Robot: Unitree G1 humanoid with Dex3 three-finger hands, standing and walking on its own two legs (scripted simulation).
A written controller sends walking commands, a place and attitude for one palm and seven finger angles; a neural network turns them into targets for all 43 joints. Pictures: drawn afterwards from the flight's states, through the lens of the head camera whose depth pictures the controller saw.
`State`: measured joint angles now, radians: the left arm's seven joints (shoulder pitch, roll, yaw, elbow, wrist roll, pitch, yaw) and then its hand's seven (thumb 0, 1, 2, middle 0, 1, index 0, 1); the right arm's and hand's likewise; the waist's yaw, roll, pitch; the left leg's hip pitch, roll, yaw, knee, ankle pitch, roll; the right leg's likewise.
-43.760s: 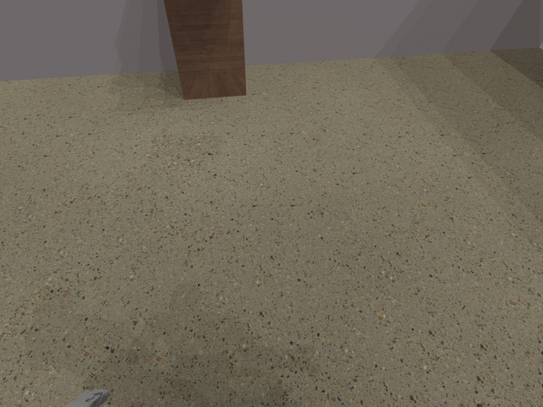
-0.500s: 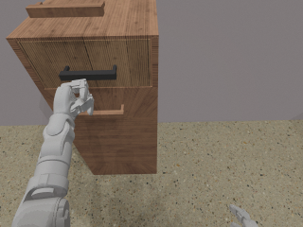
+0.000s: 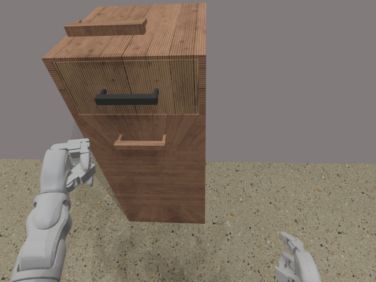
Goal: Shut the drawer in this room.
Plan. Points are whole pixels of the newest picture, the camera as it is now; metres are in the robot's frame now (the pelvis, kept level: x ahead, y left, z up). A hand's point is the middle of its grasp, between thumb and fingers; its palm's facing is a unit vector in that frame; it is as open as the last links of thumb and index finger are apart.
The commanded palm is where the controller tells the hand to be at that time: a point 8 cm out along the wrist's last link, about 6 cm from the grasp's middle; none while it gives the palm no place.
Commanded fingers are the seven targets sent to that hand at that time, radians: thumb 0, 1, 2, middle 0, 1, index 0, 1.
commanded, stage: draw the hand back to the body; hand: left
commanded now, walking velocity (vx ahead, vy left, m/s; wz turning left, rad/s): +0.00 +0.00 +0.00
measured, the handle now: (128, 95) +0.56 +0.22 +0.11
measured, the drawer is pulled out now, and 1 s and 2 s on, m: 0.00 0.00 0.00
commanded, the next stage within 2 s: step back with the hand held close in 0.70 s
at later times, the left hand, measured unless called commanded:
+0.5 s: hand (46, 207) +0.19 +0.25 +0.16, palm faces +0.39 -0.83 -0.39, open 3.2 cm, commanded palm +0.13 +0.29 +0.17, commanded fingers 0.00 0.90 0.90 -1.40 -1.60 -1.40 -1.60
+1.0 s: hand (28, 211) +0.18 +0.26 +0.16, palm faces +0.40 -0.81 -0.44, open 3.2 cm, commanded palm +0.12 +0.30 +0.17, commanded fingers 0.00 0.90 0.90 -1.40 -1.60 -1.40 -1.60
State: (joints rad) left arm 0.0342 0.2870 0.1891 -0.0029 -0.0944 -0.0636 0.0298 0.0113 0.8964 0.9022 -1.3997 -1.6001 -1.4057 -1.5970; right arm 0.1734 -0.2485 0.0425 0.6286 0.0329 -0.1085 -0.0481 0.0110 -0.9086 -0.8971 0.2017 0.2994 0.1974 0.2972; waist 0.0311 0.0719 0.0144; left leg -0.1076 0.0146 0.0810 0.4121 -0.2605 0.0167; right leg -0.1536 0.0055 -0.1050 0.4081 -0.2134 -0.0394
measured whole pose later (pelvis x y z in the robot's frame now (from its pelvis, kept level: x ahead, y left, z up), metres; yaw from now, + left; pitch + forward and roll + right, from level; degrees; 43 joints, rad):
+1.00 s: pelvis -0.01 +0.02 +0.00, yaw +0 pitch -1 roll -1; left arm 0.56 0.34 0.35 -0.48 -0.05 -0.18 0.11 0.01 0.89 0.90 -1.40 -1.60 -1.41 -1.60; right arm 0.19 -0.22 0.02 0.58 0.00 -0.07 -0.05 0.01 -0.91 -0.90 0.20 0.30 0.20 0.30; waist 0.02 0.06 0.02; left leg -0.16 0.01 0.08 0.44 -0.26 0.04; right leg -0.18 0.00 -0.11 0.37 -0.17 -0.02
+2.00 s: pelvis -0.17 +0.00 -0.02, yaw -2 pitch +5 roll -2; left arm 0.64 0.47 0.40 -0.71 -0.06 -0.26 0.09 0.01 0.89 0.90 -1.40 -1.60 -1.41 -1.60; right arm 0.03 -0.18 0.01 0.54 -0.01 -0.08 -0.02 0.01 -0.91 -0.90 0.20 0.30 0.20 0.30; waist 0.02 0.02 0.08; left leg -0.55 0.04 0.05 0.45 -0.01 0.03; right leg -0.17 0.10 -0.01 0.46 -0.39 -0.06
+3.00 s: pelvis -0.31 +0.03 -0.01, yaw +5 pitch -2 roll +0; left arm 0.45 0.36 0.26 -0.26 0.02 -0.16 0.09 0.00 0.89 0.90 -1.40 -1.59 -1.41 -1.59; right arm 0.23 -0.20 0.00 0.72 -0.01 -0.14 -0.03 0.01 -0.91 -0.90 0.20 0.30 0.20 0.30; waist 0.01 -0.01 -0.05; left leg -0.32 -0.02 0.01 0.59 -0.25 0.03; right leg -0.30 -0.01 -0.02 0.66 -0.32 0.00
